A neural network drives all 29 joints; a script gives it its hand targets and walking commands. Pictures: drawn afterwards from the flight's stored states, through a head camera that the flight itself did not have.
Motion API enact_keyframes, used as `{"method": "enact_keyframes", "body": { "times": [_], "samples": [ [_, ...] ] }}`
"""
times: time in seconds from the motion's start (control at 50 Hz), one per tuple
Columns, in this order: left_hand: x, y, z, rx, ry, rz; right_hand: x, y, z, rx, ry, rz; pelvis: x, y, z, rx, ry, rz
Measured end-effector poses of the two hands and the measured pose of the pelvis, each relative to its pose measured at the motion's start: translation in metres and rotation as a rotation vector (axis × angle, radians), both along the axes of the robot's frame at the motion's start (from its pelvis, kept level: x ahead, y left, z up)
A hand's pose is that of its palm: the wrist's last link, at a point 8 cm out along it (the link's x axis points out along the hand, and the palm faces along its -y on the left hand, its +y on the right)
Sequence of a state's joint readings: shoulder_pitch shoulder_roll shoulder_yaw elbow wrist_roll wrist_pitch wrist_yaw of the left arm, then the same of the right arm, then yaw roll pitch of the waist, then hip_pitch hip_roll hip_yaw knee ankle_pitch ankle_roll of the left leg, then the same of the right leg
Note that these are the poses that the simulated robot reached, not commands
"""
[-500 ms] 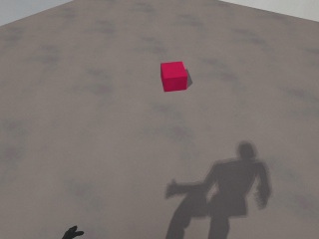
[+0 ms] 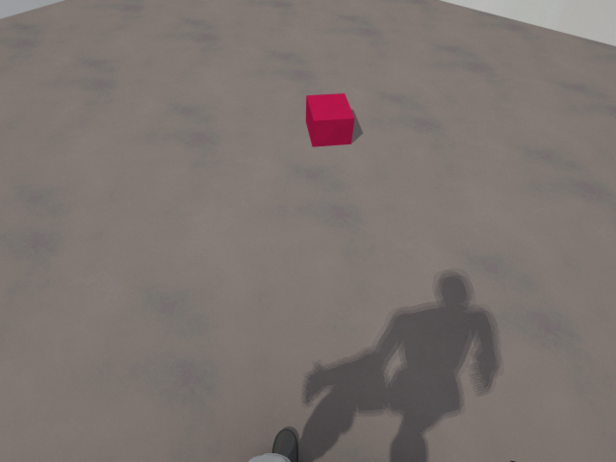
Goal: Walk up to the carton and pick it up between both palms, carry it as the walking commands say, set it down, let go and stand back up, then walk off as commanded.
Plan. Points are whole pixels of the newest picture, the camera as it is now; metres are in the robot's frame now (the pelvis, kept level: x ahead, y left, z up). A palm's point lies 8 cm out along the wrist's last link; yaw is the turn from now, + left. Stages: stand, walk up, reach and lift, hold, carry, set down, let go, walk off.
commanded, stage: walk off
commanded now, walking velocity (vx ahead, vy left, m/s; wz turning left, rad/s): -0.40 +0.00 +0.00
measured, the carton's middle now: (328, 119) +1.82 -0.12 -0.69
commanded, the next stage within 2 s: stand in 0.96 s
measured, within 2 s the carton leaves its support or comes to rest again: neither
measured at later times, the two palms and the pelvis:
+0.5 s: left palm out of the picture -0.12 +0.32 -0.14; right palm out of the picture -0.15 -0.20 -0.09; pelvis -0.22 +0.07 +0.01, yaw +1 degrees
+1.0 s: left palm out of the picture -0.36 +0.36 -0.11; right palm out of the picture -0.39 -0.19 -0.13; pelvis -0.46 +0.09 +0.00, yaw +0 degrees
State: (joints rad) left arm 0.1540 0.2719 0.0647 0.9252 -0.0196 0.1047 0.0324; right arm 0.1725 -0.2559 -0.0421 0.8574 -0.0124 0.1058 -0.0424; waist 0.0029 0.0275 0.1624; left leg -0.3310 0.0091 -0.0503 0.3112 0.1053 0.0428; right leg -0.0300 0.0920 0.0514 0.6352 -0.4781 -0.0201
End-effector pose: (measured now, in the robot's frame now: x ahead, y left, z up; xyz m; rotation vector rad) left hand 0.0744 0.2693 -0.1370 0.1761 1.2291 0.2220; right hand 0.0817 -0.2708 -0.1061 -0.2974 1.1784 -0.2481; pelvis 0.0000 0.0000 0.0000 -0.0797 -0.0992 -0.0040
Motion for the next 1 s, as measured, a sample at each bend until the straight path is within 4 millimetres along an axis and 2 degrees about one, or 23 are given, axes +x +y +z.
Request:
{"method": "enact_keyframes", "body": {
  "times": [0.06,0.1,0.14,0.2,0.24,0.3,0.36,0.4,0.5,0.6,0.68,0.74,0.78,0.84,0.88,0.92,1.0],
  "samples": [
    [-0.052,0.0,-0.004,0.037,0.047,0.011,-0.037,-0.004,-0.021,0.027,0.01,0.0,-0.036,-0.003,-0.011,0.053,0.004,0.0],
    [-0.075,0.004,0.003,0.052,0.058,0.023,-0.057,-0.002,-0.023,0.038,0.024,0.005,-0.055,0.0,-0.009,0.052,-0.011,0.003],
    [-0.081,0.009,0.011,0.071,0.029,0.013,-0.074,-0.001,-0.023,0.041,0.021,0.002,-0.07,0.004,-0.006,0.054,-0.011,-0.001],
    [-0.071,0.016,0.023,0.081,-0.085,-0.011,-0.099,0.001,-0.02,0.035,0.032,0.008,-0.092,0.011,-0.005,0.053,0.036,0.005],
    [-0.071,0.022,0.028,0.083,-0.155,-0.024,-0.112,0.005,-0.019,0.029,0.034,0.016,-0.107,0.018,-0.005,0.052,0.06,0.011],
    [-0.091,0.032,0.024,0.065,-0.189,-0.018,-0.132,0.02,-0.017,0.025,0.037,0.033,-0.132,0.03,-0.008,0.042,0.082,0.027],
    [-0.124,0.044,0.007,0.016,-0.175,-0.004,-0.156,0.039,-0.013,0.003,0.041,0.042,-0.16,0.046,-0.012,0.035,0.092,0.039],
    [-0.15,0.048,0.001,-0.015,-0.138,-0.005,-0.179,0.052,-0.004,0.002,0.04,0.035,-0.18,0.055,-0.007,0.034,0.07,0.03],
    [-0.198,0.054,0.0,-0.075,-0.094,-0.015,-0.228,0.07,0.018,-0.018,0.032,0.011,-0.225,0.069,0.006,-0.007,0.05,0.013],
    [-0.245,0.062,-0.002,-0.084,-0.07,-0.016,-0.265,0.081,0.024,-0.027,0.002,0.003,-0.267,0.079,0.009,-0.012,0.03,0.004],
    [-0.284,0.068,-0.001,-0.062,-0.06,-0.016,-0.303,0.086,0.018,-0.018,-0.003,-0.006,-0.304,0.082,0.008,-0.013,0.01,-0.002],
    [-0.321,0.074,0.001,-0.03,-0.034,-0.016,-0.336,0.086,0.008,-0.001,-0.003,-0.011,-0.334,0.082,0.004,-0.007,-0.001,-0.008],
    [-0.351,0.078,0.003,0.004,-0.012,-0.011,-0.359,0.084,-0.003,0.015,-0.001,-0.011,-0.357,0.08,0.0,0.001,-0.004,-0.012],
    [-0.407,0.08,-0.001,0.047,0.041,0.002,-0.397,0.079,-0.023,0.04,0.008,-0.011,-0.395,0.077,-0.011,0.053,0.003,-0.01],
    [-0.433,0.084,0.006,0.06,0.058,0.018,-0.42,0.081,-0.027,0.051,0.029,-0.004,-0.415,0.08,-0.008,0.05,-0.013,-0.004],
    [-0.442,0.089,0.013,0.075,0.037,0.01,-0.438,0.083,-0.025,0.059,0.028,-0.007,-0.431,0.083,-0.005,0.055,-0.015,-0.008],
    [-0.43,0.096,0.027,0.085,-0.114,-0.022,-0.472,0.085,-0.021,0.05,0.04,-0.003,-0.46,0.093,-0.003,0.054,0.046,-0.001]
  ]
}}
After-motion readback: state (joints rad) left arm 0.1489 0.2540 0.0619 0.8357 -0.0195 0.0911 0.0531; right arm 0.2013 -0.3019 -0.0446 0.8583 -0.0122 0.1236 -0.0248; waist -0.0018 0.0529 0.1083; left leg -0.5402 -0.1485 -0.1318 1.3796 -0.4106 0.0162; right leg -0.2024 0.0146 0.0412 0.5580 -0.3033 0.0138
